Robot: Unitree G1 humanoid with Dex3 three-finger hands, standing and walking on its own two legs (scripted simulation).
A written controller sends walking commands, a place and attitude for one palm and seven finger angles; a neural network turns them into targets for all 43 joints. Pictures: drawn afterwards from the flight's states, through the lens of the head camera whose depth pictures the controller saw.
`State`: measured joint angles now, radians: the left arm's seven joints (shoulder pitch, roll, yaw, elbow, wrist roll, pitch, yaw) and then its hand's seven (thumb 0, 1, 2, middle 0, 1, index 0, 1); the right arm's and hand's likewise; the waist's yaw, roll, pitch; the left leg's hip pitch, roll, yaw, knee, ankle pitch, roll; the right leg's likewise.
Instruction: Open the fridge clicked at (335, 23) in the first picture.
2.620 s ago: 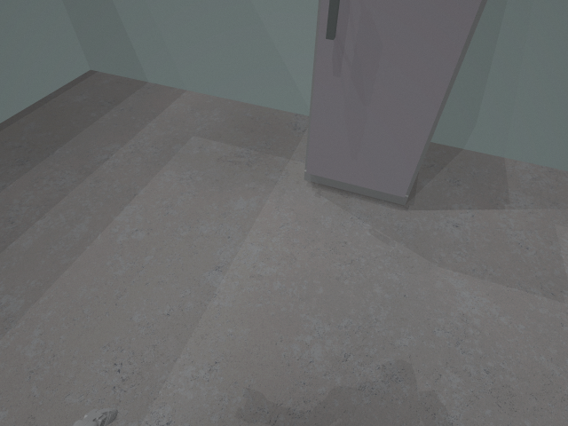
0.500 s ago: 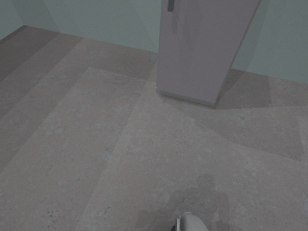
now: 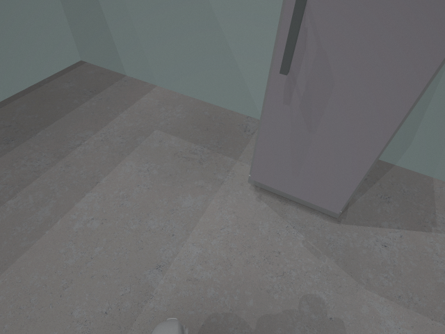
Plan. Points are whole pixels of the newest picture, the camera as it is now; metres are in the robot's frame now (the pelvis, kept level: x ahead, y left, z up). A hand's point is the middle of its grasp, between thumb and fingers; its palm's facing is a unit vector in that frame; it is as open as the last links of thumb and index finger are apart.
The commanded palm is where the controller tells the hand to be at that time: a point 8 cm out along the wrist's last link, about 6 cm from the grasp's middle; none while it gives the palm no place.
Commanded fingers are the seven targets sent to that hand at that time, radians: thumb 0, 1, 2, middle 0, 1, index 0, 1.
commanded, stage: walk to a spot facing it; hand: left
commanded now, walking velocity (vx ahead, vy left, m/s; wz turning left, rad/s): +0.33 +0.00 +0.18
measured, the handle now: (294, 36) +0.99 -0.16 +0.12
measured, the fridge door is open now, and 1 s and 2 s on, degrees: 0 0 0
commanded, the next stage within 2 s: turn to face it in 0.16 s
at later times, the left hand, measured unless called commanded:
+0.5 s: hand (135, 291) +0.24 +0.21 -0.17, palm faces -0.01 -0.98 -0.18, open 7.3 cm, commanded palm none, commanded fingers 0.00 0.90 0.90 -0.20 -0.30 -0.20 -0.30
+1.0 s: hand (166, 246) +0.35 +0.16 -0.17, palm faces -0.22 -0.96 -0.20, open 7.4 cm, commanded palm none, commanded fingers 0.00 0.90 0.90 -0.20 -0.30 -0.20 -0.30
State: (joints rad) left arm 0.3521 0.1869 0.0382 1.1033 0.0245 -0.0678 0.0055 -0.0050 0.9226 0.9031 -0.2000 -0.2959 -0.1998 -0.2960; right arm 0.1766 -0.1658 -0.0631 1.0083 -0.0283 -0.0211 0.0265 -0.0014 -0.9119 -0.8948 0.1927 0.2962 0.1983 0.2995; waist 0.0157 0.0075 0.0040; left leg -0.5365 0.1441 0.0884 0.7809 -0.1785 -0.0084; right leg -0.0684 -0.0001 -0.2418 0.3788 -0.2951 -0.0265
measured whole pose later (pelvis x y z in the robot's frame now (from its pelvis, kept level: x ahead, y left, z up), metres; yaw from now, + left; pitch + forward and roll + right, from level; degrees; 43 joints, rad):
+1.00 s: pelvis +0.23 +0.01 +0.00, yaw -17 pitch +1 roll +0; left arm 0.19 0.17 0.06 0.96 0.03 0.03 0.00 0.00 0.90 0.90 -0.20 -0.30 -0.20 -0.30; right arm 0.17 -0.21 -0.06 0.97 -0.02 0.04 -0.02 0.00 -0.91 -0.89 0.20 0.30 0.20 0.30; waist 0.03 0.00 0.02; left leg -0.36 0.07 0.03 0.81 -0.42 -0.05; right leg -0.35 0.05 -0.02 0.44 -0.10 -0.06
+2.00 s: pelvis +0.39 -0.06 -0.01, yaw -23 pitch -1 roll -2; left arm 0.36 0.17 0.04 1.12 0.02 -0.05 0.01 -0.01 0.92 0.90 -0.20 -0.30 -0.20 -0.30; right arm 0.17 -0.17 -0.06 1.01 -0.03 -0.03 0.02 0.00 -0.91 -0.89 0.19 0.30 0.20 0.30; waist 0.02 0.01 0.03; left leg -0.44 0.11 0.11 0.66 -0.22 -0.01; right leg -0.02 -0.01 -0.16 0.39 -0.36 0.01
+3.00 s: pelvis +0.43 -0.04 +0.01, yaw -23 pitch -1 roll -1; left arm 0.27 0.20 0.06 1.07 0.02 0.06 0.00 0.00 0.90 0.90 -0.20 -0.30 -0.20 -0.30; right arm 0.30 -0.13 -0.02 1.06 -0.03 0.01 -0.03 0.00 -0.91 -0.89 0.20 0.30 0.20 0.30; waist 0.01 -0.04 -0.02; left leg -0.13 0.02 0.04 0.40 -0.26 0.01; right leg -0.41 -0.02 -0.02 0.80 -0.32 0.02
